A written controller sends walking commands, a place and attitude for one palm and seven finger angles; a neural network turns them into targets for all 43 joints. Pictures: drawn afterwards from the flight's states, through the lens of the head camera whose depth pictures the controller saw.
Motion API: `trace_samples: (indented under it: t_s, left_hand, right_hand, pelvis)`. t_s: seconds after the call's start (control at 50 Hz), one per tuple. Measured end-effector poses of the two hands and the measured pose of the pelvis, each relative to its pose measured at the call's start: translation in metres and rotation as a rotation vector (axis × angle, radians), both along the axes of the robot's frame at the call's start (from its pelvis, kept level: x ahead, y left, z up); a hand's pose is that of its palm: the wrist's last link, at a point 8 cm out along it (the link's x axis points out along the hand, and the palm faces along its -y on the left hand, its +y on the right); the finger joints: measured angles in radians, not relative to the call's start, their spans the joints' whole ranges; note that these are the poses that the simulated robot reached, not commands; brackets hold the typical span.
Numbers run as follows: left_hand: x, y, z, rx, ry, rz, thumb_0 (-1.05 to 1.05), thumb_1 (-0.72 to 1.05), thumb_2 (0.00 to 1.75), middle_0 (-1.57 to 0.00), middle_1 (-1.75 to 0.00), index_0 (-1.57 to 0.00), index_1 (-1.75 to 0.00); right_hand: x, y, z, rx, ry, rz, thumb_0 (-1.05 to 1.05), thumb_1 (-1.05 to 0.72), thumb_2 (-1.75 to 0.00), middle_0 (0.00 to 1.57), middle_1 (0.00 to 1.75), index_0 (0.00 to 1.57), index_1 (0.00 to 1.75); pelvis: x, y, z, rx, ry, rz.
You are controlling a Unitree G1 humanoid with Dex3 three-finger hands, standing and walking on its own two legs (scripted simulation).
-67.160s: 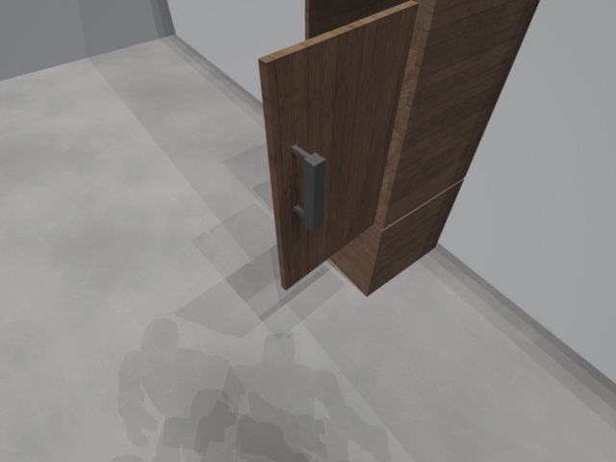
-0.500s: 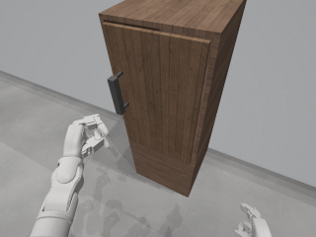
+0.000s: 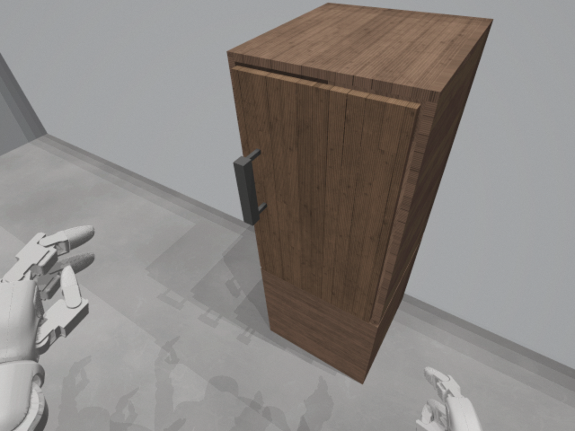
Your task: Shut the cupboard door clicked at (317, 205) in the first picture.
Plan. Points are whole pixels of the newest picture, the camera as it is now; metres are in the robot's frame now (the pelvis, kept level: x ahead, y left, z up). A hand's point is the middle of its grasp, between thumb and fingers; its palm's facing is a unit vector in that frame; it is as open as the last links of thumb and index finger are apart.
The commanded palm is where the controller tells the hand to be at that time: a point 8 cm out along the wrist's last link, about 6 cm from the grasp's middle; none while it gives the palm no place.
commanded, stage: draw the hand back to the body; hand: left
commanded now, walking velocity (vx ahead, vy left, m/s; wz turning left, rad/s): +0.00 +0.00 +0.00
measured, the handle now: (253, 187) +0.60 +0.16 +0.00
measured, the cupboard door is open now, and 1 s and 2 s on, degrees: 0 0 0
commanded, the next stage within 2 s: step back with the hand held close in 0.42 s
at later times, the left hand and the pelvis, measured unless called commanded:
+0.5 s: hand (70, 309) +0.19 +0.26 +0.16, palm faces +0.47 -0.79 -0.38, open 7.4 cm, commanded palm +0.14 +0.29 +0.17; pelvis +0.00 -0.01 +0.00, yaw +0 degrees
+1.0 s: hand (35, 329) +0.16 +0.28 +0.16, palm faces +0.41 -0.78 -0.48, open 7.4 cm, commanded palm +0.10 +0.32 +0.17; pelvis -0.04 +0.02 -0.01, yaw -1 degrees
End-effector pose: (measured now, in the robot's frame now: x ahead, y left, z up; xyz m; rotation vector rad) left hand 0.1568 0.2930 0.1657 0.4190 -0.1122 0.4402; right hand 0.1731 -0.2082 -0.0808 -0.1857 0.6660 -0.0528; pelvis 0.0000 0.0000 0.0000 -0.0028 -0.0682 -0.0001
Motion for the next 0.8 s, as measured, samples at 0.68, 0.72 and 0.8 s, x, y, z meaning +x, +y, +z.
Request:
trace_samples:
  t_s: [0.68, 0.72, 0.8]
  left_hand:
    - [-0.013, 0.008, 0.012, 0.090, -0.032, 0.021, 0.01, 0.89, 0.90, -0.21, -0.30, -0.22, -0.30]
    - [-0.012, 0.011, 0.009, 0.099, -0.017, 0.010, 0.01, 0.89, 0.90, -0.21, -0.30, -0.21, -0.30]
    - [-0.014, 0.017, 0.008, 0.119, 0.011, -0.015, 0.01, 0.89, 0.90, -0.21, -0.30, -0.22, -0.30]
  right_hand:
    - [-0.012, -0.022, -0.002, -0.034, 0.014, -0.059, 0.01, -0.90, -0.90, 0.21, 0.30, 0.20, 0.30]
    - [-0.016, -0.025, -0.003, -0.046, 0.036, -0.081, 0.01, -0.90, -0.90, 0.21, 0.30, 0.20, 0.30]
    - [-0.027, -0.027, -0.003, -0.070, 0.065, -0.121, 0.01, -0.90, -0.90, 0.21, 0.30, 0.20, 0.30]
  pelvis:
    - [-0.007, 0.000, -0.002, -0.018, 0.046, 0.003]
    - [-0.009, 0.003, -0.002, -0.016, 0.058, 0.001]
    - [-0.015, 0.011, -0.003, -0.006, 0.068, -0.010]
